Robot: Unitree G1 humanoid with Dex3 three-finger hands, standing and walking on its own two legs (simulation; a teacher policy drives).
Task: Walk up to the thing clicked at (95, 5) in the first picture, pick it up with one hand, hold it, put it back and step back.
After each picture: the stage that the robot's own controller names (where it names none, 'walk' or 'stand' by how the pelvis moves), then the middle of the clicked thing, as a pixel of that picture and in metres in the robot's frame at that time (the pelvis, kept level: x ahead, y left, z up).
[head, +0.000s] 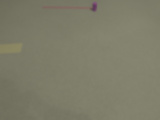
stand; (94, 6) +2.11 -0.16 -0.72
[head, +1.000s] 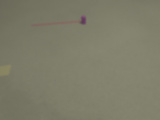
walk; (83, 20) +1.98 +0.15 -0.70
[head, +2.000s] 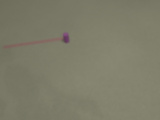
walk; (66, 37) +1.43 +0.31 -0.72
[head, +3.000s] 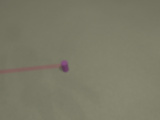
walk; (65, 66) +0.99 +0.26 -0.72
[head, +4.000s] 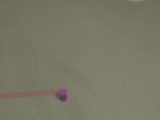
walk; (62, 95) +0.66 +0.22 -0.71
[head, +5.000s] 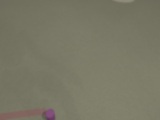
walk; (50, 116) +0.44 +0.21 -0.70
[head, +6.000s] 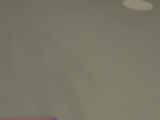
stand; out of the picture +0.41 +0.22 -0.72
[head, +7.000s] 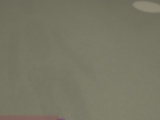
stand; out of the picture +0.41 +0.18 -0.72
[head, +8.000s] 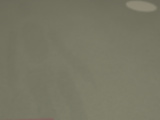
stand; out of the picture +0.40 +0.22 -0.73
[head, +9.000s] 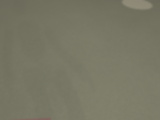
stand; out of the picture +0.39 +0.23 -0.73
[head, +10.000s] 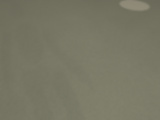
stand; out of the picture +0.38 +0.24 -0.73
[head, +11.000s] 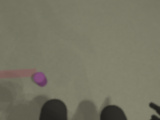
go down; (40, 79) +0.43 +0.25 -0.50
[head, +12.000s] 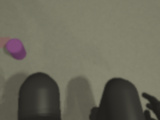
go down; (17, 50) +0.45 +0.31 -0.31
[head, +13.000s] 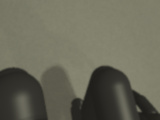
close in; out of the picture +0.41 +0.34 -0.25
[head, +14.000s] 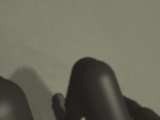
close; out of the picture +0.40 +0.36 -0.21
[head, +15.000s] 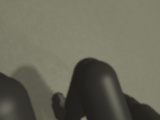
lift; out of the picture +0.38 +0.34 -0.22
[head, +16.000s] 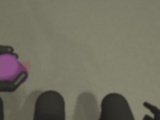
lift; (12, 71) +0.34 +0.24 -0.01
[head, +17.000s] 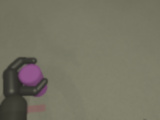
hold; (34, 81) +0.33 +0.18 +0.00
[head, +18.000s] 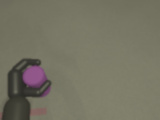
hold; (38, 82) +0.34 +0.17 +0.01
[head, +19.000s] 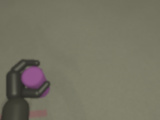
hold; (37, 83) +0.33 +0.18 +0.01
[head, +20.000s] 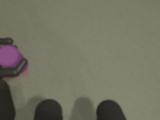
crouch; (13, 60) +0.40 +0.24 -0.07
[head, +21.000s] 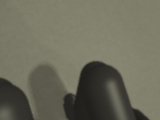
lower; out of the picture +0.40 +0.35 -0.20
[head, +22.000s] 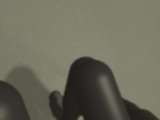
lower; out of the picture +0.39 +0.37 -0.22
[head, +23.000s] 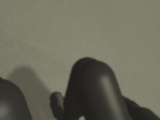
lower; out of the picture +0.39 +0.37 -0.22
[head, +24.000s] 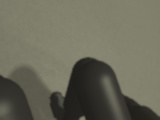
lower; out of the picture +0.38 +0.37 -0.22
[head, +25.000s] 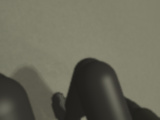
rest; out of the picture +0.38 +0.36 -0.22
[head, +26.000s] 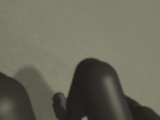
open; out of the picture +0.38 +0.36 -0.22
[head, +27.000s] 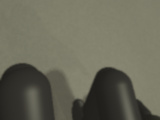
stand; out of the picture +0.40 +0.33 -0.25
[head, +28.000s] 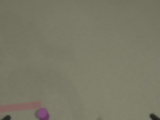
stand; (43, 115) +0.39 +0.24 -0.62
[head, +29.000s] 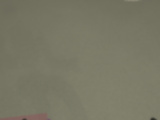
stand; out of the picture +0.39 +0.25 -0.67
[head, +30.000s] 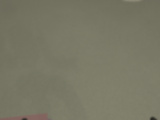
stand; out of the picture +0.38 +0.25 -0.67
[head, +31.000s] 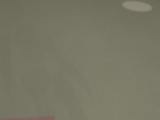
stand; out of the picture +0.39 +0.22 -0.72
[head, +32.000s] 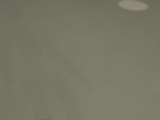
stand; out of the picture +0.38 +0.24 -0.73
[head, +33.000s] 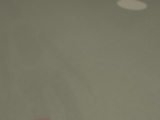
stand; out of the picture +0.37 +0.25 -0.73
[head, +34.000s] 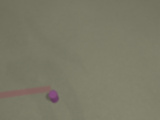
walk; (53, 96) +0.49 +0.23 -0.70
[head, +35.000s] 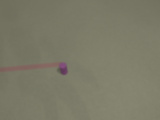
walk; (63, 68) +0.82 +0.25 -0.71
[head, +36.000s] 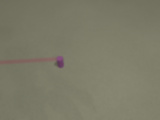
walk; (60, 62) +1.04 +0.23 -0.71
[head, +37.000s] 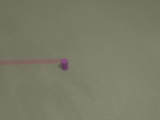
stand; (64, 64) +0.99 +0.19 -0.73
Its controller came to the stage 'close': yes
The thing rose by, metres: 0.72
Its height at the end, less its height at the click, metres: +0.00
